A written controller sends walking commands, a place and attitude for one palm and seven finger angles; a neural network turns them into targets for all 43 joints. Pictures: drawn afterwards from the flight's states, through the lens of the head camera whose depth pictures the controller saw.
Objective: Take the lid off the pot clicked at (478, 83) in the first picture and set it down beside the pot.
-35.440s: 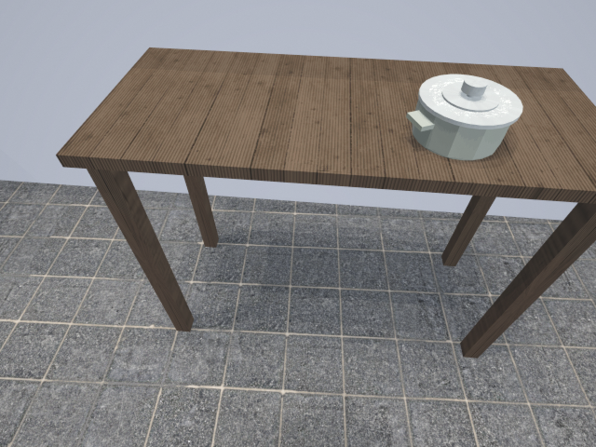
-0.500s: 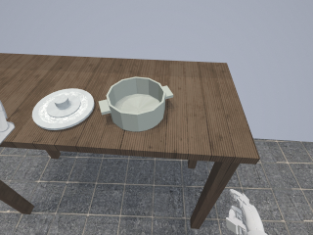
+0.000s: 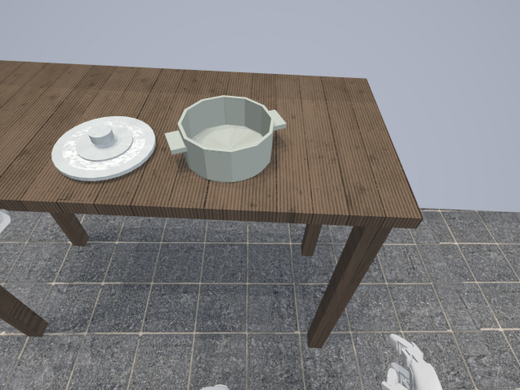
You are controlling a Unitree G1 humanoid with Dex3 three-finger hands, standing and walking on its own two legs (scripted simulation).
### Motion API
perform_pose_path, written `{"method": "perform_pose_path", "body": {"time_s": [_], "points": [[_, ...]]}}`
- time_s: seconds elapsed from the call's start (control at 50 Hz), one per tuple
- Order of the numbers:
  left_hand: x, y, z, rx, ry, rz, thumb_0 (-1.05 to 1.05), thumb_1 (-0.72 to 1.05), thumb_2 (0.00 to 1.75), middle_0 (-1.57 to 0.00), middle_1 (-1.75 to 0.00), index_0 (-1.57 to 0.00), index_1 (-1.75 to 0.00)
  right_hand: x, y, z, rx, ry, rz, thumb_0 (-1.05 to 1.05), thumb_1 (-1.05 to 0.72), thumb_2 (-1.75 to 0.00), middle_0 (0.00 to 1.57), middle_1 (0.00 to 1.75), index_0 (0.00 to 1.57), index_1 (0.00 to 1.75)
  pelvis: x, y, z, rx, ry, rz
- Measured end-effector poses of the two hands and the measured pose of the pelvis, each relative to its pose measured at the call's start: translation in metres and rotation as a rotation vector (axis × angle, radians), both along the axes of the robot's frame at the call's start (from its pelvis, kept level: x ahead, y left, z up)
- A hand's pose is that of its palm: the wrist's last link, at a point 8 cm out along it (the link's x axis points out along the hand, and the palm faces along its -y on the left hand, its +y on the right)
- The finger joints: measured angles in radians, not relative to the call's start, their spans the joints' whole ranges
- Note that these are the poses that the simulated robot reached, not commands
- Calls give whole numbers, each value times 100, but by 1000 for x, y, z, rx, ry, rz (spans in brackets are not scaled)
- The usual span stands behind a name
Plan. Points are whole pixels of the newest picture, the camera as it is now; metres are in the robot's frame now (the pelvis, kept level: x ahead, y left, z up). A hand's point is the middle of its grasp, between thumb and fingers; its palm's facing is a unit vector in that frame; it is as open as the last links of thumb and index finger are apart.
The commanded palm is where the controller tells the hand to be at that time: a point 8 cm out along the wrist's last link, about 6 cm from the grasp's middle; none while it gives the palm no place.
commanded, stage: step back with the hand held close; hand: left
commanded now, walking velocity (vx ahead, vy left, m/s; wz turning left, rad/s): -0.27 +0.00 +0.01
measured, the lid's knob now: (101, 134) +0.52 +0.34 +0.10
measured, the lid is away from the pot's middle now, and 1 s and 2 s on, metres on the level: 0.24 0.24 0.24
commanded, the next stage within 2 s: stop stepping back and stand still in 0.52 s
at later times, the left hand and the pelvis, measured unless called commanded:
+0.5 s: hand out of the picture +0.14 +0.24 +0.27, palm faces +0.36 -0.85 -0.38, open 7.4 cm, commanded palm +0.07 +0.30 +0.28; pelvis -0.08 +0.03 +0.00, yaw -5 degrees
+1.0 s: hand out of the picture +0.01 +0.30 +0.29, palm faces +0.51 -0.84 -0.20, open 7.4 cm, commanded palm -0.07 +0.33 +0.28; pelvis -0.22 +0.06 +0.00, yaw -4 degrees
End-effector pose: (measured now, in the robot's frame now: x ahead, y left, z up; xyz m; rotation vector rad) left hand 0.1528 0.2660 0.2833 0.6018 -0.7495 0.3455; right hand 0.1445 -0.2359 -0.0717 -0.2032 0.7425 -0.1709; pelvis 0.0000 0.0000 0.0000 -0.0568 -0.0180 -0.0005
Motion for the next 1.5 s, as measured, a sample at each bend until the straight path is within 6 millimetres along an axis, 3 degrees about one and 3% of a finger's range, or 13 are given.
{"method": "perform_pose_path", "body": {"time_s": [0.2, 0.46, 0.56, 0.7, 0.82, 0.88, 1.0, 1.06, 1.14, 1.26, 1.4, 1.44, 1.5], "points": [[-18, 15, -2, -14, 5, -27, 1, 88, 90, -22, -30, -21, -30, -39, 12, 10, -15, -28, -44, 1, -91, -90, 20, 30, 20, 30, -31, 14, 4, -26, 18, -21], [-45, 9, -1, 16, -12, -158, 1, 88, 90, -22, -30, -21, -30, -79, 18, 9, -31, 4, -78, 1, -91, -90, 20, 30, 20, 30, -66, 29, 2, 1, 46, -72], [-52, 22, -6, -9, 49, -172, 1, 88, 90, -22, -30, -21, -30, -104, 26, 22, -39, -24, -78, 1, -91, -90, 20, 30, 20, 30, -102, 38, 9, 9, 45, -94], [-101, 24, -19, 25, 202, -159, 1, 88, 90, -22, -30, -21, -30, -153, 32, 19, -15, -33, -68, 1, -91, -90, 20, 30, 20, 30, -147, 40, 8, -9, 46, -81], [-181, 21, 6, 111, 58, -113, 1, 88, 90, -22, -30, -22, -30, -197, 32, 13, -32, -2, -51, 1, -91, -90, 20, 30, 20, 30, -180, 39, 3, 14, 14, -65], [-203, 36, 18, 40, -79, -85, 1, 88, 90, -22, -30, -22, -30, -217, 33, 12, -43, 27, -78, 1, -91, -90, 20, 30, 20, 30, -186, 46, 6, 27, 8, -84], [-188, 74, 4, -163, -108, -25, 0, 88, 90, -21, -30, -21, -30, -243, 43, 9, -21, -48, -123, 1, -91, -90, 20, 30, 20, 30, -216, 59, 0, 15, -11, -66], [-183, 66, -10, -174, 32, -34, 1, 89, 90, -21, -30, -20, -30, -255, 53, 14, 37, -78, -123, 1, -91, -90, 20, 30, 20, 30, -223, 54, 7, 23, -1, -63], [-206, 35, -23, -30, 166, -97, 1, 89, 90, -21, -30, -20, -30, -262, 56, 8, 43, -52, -77, 1, -91, -90, 20, 30, 20, 30, -230, 47, 2, 50, 19, -68], [-237, 38, 8, 45, 25, -86, 1, 88, 90, -22, -30, -22, -30, -270, 47, 0, -10, 82, -70, 1, -91, -90, 20, 30, 20, 30, -225, 55, 10, 58, 10, -61], [-204, 74, 10, -68, -60, 19, 1, 88, 90, -21, -30, -21, -30, -241, 52, -6, -3, -14, -96, 1, -91, -90, 20, 30, 20, 30, -218, 69, 0, 66, -5, -41], [-185, 74, -5, -72, 24, 29, 1, 89, 90, -21, -30, -20, -30, -232, 57, -6, 29, -47, -74, 1, -91, -90, 20, 30, 20, 30, -215, 67, 0, 76, 9, -35], [-139, 78, -94, -184, 457, 61, 0, 90, 90, -20, -30, -19, -30, -223, 58, -27, 72, 19, -21, 1, -91, -90, 20, 30, 20, 30, -211, 65, -1, 75, 35, -14]]}}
